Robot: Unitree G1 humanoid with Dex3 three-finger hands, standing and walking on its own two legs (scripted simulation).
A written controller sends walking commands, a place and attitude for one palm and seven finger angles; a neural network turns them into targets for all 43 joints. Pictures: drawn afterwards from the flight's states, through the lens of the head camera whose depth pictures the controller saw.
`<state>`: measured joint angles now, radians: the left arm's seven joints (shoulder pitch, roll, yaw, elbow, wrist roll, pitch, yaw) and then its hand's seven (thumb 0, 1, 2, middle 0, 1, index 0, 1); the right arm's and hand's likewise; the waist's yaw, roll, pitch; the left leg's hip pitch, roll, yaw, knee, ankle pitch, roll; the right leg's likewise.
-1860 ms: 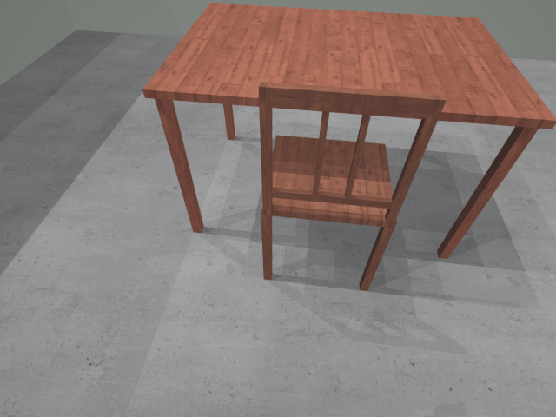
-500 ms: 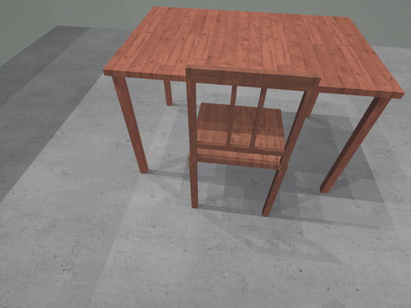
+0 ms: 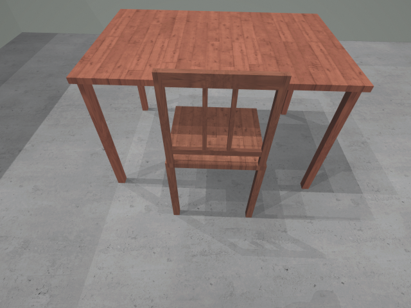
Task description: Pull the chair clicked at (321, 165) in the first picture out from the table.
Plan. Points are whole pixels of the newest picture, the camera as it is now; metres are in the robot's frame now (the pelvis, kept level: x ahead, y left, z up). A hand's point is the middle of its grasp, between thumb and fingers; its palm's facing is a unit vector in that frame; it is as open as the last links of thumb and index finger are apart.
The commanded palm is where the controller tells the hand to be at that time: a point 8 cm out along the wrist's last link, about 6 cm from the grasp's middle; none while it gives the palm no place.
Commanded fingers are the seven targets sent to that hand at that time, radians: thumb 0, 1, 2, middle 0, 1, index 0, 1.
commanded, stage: take the last steps up to it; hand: left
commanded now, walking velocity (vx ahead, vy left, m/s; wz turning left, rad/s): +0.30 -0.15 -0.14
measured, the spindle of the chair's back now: (204, 121) +0.73 +0.04 -0.10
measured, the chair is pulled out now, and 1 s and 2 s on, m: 0.00 0.00 0.00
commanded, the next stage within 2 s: come to a stop and stand still in 0.62 s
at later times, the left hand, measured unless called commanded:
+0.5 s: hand out of the picture +0.07 +0.10 -0.18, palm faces +0.06 -0.99 -0.09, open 7.4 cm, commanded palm none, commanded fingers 0.00 0.90 0.90 -0.20 -0.30 -0.20 -0.30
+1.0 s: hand (184, 227) +0.36 +0.08 -0.16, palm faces -0.03 -0.97 -0.22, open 7.3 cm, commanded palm none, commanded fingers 0.00 0.90 0.90 -0.20 -0.30 -0.20 -0.30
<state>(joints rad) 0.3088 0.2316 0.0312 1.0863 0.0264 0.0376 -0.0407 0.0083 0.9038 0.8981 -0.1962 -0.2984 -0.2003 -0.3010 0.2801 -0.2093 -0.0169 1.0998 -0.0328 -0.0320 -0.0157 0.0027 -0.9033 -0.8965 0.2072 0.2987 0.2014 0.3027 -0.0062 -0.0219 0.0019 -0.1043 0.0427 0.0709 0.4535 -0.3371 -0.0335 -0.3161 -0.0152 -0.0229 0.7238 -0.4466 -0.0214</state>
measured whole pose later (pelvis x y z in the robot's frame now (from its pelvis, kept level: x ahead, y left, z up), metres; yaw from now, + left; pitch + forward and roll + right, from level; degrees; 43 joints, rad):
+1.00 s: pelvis +0.28 -0.10 +0.00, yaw -1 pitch +0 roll +1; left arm 0.16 0.15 0.03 1.04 0.02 0.00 0.02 0.00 0.92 0.90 -0.20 -0.30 -0.20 -0.30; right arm 0.29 -0.19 -0.05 1.08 -0.01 0.04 -0.03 0.00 -0.91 -0.90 0.20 0.30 0.20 0.30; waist -0.04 0.02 0.04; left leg -0.25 0.06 0.06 0.67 -0.44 -0.05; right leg -0.32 -0.09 -0.06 0.56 -0.24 0.02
